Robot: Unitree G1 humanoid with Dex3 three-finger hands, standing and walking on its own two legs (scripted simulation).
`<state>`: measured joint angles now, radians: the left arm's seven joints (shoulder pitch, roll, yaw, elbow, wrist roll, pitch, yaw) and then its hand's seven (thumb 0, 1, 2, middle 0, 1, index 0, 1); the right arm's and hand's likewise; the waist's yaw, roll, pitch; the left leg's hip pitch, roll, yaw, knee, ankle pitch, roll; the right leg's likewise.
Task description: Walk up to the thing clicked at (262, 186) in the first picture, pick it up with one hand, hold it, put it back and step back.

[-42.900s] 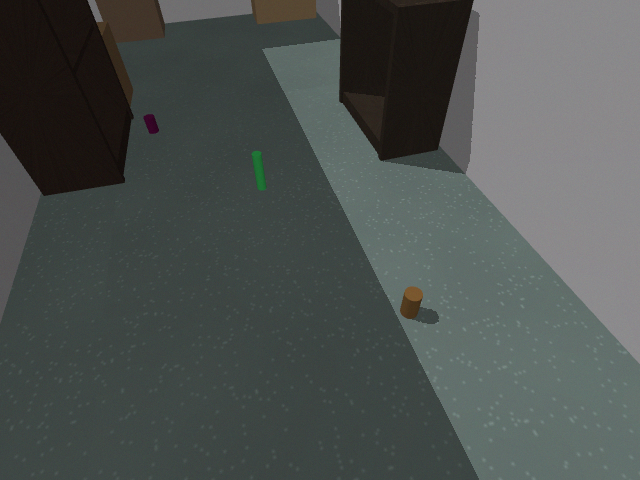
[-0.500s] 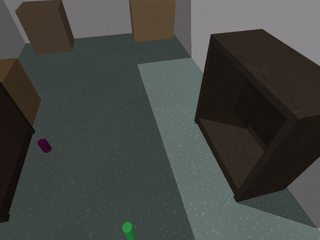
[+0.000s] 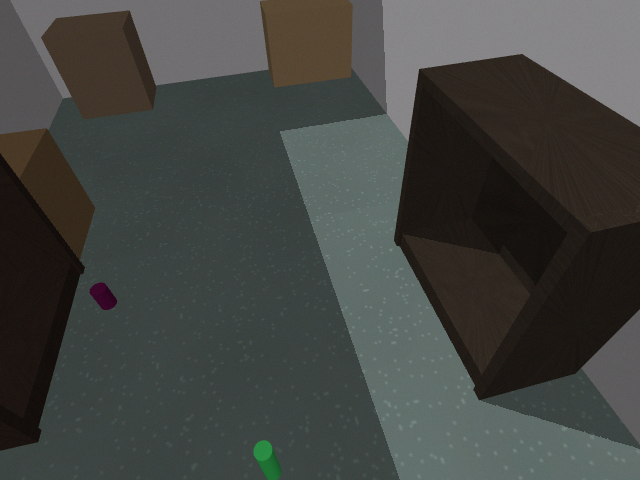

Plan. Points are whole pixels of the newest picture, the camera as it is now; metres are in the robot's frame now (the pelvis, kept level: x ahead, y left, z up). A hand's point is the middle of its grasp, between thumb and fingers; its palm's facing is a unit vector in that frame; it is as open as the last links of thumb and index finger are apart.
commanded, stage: stand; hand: left
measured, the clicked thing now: (268, 462) +0.33 +0.19 -0.67
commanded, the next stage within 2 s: step back in 1.38 s
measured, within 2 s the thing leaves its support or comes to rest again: neither
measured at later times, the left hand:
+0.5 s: hand out of the picture +0.09 +0.23 -0.15, palm faces -0.01 -0.94 -0.33, open 7.4 cm
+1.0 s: hand out of the picture +0.09 +0.23 -0.15, palm faces -0.02 -0.94 -0.34, open 7.4 cm
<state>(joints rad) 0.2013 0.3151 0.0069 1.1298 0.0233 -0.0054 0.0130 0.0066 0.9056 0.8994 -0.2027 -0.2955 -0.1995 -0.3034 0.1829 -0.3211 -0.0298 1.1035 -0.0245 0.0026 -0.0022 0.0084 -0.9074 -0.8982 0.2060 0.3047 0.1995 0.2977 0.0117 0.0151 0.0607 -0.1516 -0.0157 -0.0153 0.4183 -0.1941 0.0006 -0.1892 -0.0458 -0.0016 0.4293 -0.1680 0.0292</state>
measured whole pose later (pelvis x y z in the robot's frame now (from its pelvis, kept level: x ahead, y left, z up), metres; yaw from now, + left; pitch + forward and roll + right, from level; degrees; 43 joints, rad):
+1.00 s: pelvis +0.02 -0.01 +0.01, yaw -1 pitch -4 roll +0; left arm 0.12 0.32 0.01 1.16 0.01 -0.01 0.00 0.01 0.91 0.90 -0.20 -0.30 -0.20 -0.30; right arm 0.12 -0.34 -0.01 1.15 -0.02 -0.01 0.00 0.01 -0.91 -0.90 0.21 0.30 0.20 0.30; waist 0.00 0.01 0.05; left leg -0.08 0.01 0.00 0.32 -0.18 -0.02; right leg -0.13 -0.02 0.01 0.35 -0.15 0.01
